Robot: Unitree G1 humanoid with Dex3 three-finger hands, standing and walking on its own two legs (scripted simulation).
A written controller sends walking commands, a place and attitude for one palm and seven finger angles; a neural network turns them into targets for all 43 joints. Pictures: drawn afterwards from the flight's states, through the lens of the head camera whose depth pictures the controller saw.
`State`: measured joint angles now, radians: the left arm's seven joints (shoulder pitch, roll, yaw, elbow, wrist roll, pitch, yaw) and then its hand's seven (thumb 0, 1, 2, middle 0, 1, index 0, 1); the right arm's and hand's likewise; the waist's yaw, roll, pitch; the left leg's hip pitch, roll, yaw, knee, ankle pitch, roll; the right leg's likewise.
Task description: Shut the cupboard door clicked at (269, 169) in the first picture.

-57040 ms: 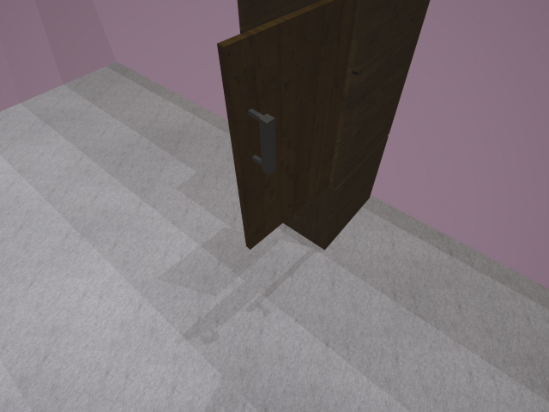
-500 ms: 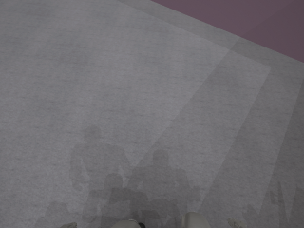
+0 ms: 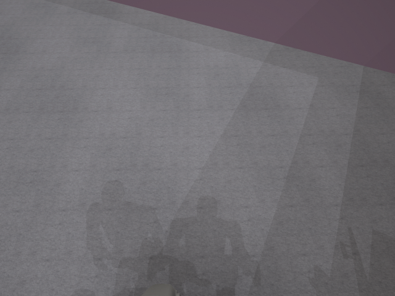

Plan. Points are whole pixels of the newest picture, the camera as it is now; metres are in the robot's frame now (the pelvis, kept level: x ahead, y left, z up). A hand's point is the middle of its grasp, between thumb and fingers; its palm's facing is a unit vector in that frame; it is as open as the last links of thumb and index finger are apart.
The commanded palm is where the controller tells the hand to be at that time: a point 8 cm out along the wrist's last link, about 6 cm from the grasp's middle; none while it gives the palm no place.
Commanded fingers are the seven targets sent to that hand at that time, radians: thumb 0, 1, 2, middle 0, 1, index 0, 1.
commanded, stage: turn to face it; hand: left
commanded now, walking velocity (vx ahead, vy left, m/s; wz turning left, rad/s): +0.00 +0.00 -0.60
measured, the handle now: out of the picture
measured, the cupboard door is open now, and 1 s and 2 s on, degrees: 16 16 16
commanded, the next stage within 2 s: none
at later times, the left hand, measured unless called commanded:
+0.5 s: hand (107, 272) +0.18 +0.23 -0.16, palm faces -0.24 -0.94 -0.24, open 7.4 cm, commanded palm none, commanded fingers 0.00 0.90 0.90 -0.20 -0.30 -0.20 -0.30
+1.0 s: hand (149, 259) +0.21 +0.14 -0.18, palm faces -0.52 -0.83 -0.19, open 7.4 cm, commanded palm none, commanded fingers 0.00 0.90 0.90 -0.20 -0.30 -0.20 -0.30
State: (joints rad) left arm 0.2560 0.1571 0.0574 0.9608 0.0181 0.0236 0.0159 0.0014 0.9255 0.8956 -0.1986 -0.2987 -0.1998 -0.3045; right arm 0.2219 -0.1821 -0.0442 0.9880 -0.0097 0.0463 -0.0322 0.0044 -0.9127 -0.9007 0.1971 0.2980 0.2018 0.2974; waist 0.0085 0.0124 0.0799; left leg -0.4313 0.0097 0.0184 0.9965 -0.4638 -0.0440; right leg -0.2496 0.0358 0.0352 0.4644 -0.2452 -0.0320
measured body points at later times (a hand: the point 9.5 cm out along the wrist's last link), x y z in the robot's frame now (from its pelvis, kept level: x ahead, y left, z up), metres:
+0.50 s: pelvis +0.02 +0.04 +0.00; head +0.07 +0.05 +0.45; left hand +0.19 +0.28 -0.14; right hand +0.03 -0.22 -0.13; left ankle +0.04 +0.16 -0.74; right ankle -0.03 -0.09 -0.68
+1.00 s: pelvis +0.05 +0.02 -0.01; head +0.10 +0.00 +0.44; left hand +0.24 +0.19 -0.16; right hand -0.01 -0.25 -0.14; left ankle +0.13 +0.12 -0.73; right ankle -0.02 -0.08 -0.74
